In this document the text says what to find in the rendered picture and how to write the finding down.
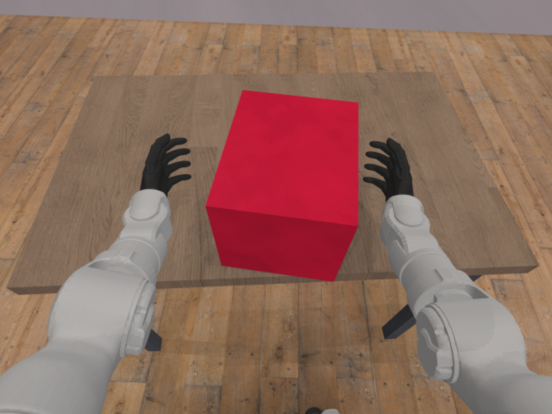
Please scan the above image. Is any table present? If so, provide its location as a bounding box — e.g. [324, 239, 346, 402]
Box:
[6, 72, 540, 351]

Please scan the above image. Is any robot right forearm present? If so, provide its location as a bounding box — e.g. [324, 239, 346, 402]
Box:
[379, 195, 527, 363]

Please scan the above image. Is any right robot upper arm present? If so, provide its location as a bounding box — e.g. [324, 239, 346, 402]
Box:
[416, 298, 552, 414]

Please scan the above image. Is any robot left forearm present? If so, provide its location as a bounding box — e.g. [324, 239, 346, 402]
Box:
[47, 189, 173, 340]

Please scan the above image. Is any robot right hand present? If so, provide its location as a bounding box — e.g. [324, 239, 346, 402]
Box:
[363, 138, 414, 202]

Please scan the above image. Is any left robot upper arm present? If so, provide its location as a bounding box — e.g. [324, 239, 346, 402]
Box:
[0, 267, 156, 414]

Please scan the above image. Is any carton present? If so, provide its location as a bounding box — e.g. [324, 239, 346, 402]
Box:
[205, 90, 359, 282]

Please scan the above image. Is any robot left hand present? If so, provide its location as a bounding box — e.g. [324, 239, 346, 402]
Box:
[140, 134, 191, 197]

